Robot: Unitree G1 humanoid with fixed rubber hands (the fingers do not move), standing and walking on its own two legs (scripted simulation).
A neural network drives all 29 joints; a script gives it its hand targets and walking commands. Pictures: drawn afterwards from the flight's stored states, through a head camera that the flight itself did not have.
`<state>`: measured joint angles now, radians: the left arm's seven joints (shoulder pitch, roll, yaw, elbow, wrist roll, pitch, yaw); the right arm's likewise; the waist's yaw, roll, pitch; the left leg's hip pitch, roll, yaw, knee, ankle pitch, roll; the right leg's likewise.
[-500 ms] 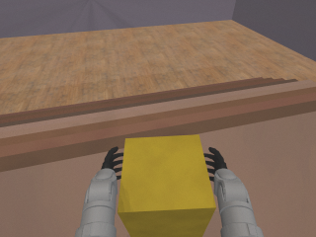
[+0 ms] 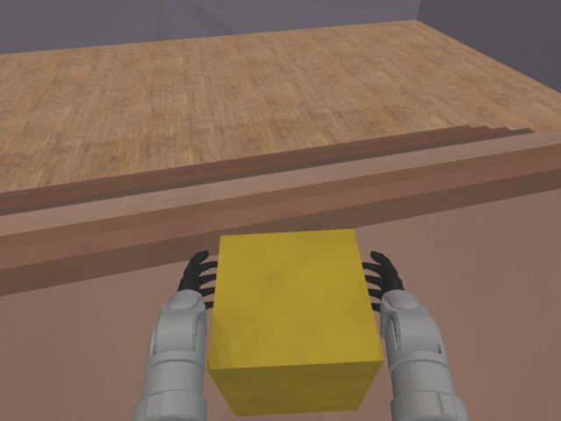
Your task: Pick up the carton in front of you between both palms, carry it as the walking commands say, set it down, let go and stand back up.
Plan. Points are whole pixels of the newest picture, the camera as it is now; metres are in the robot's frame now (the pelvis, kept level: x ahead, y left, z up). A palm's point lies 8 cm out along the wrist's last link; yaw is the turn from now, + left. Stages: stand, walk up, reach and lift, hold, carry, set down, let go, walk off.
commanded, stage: reach and lift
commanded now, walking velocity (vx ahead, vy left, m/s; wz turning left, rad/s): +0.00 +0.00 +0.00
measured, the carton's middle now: (292, 326) +0.30 +0.00 -0.05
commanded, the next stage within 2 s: hold in 0.38 s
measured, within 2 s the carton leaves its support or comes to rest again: neither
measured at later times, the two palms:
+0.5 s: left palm (185, 295) +0.30 +0.15 +0.05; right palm (392, 296) +0.29 -0.15 +0.05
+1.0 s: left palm (183, 294) +0.29 +0.15 +0.06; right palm (392, 292) +0.29 -0.14 +0.06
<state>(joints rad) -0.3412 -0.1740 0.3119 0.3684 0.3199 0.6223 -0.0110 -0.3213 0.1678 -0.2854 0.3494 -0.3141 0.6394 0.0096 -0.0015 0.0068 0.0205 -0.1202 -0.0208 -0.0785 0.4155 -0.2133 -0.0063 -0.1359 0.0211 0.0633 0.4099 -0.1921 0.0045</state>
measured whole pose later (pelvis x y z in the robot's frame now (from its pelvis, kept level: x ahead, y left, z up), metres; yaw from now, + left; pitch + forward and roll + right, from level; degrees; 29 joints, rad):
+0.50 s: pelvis +0.01 +0.00 +0.00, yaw +0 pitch -6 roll +0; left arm -0.26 -0.15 0.22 0.24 0.27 0.72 0.00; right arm -0.24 0.15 -0.20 0.22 -0.27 0.73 0.00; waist 0.00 0.00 0.01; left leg -0.04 -0.02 -0.08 0.35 -0.20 0.00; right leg -0.05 0.01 0.07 0.34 -0.18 0.01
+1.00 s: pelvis +0.00 +0.00 +0.00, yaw +2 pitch -4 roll +0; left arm -0.32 -0.17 0.25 0.25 0.29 0.76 0.00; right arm -0.29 0.16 -0.24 0.24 -0.28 0.77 0.01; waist -0.01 0.00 -0.06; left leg -0.19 -0.01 -0.06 0.51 -0.37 -0.01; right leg -0.16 0.01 0.04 0.44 -0.28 0.00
